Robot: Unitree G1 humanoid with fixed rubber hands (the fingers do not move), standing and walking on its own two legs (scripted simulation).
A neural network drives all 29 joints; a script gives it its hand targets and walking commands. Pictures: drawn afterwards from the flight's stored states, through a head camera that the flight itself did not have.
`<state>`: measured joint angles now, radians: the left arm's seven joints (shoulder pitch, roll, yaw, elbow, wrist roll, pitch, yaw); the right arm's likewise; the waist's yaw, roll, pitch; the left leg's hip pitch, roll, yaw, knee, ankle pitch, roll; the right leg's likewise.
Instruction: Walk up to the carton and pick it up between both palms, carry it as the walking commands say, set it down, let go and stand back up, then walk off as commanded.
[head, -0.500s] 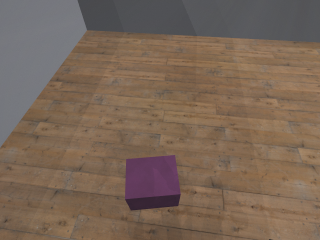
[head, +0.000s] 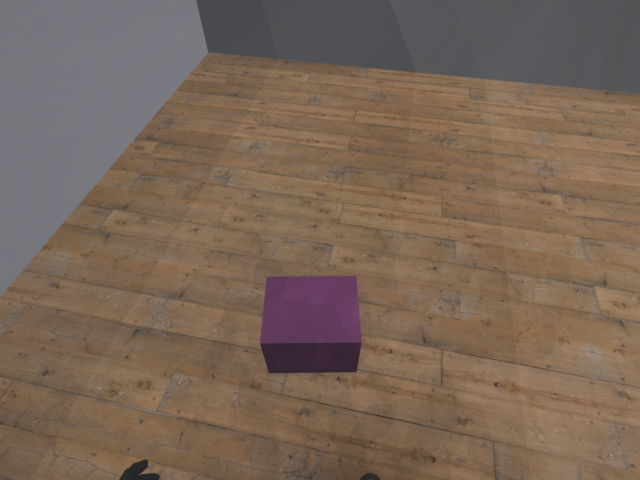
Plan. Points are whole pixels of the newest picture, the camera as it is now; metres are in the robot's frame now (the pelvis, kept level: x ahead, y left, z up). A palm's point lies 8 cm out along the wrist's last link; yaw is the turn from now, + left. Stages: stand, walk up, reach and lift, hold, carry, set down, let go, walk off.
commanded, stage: walk off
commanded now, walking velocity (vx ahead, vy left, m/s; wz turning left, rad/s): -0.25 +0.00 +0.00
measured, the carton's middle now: (312, 325) +0.65 +0.04 -0.66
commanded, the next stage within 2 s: none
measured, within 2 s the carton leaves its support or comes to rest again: neither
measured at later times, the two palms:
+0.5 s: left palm out of the picture -0.10 +0.26 -0.12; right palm out of the picture -0.08 -0.29 -0.14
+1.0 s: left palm out of the picture -0.25 +0.28 -0.14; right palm out of the picture -0.26 -0.26 -0.11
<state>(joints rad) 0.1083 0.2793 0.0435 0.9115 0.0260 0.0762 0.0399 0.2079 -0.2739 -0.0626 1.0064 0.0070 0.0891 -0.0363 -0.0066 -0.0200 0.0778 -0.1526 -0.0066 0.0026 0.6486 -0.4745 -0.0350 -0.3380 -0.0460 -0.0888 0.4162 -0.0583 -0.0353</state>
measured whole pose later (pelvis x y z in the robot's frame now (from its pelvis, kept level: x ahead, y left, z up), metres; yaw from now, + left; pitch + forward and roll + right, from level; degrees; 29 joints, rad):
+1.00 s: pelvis -0.31 +0.01 +0.00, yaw +2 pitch -1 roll -1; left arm 0.19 0.28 0.08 0.94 0.02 0.09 0.03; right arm 0.23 -0.24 -0.07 0.96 -0.02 0.07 -0.03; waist 0.00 -0.04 0.08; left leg -0.17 0.00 0.00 0.50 -0.31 0.02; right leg -0.46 0.02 0.04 0.78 -0.41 0.01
